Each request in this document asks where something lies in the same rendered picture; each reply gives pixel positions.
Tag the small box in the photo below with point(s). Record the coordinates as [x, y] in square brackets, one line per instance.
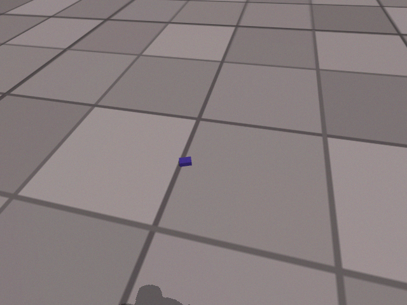
[186, 161]

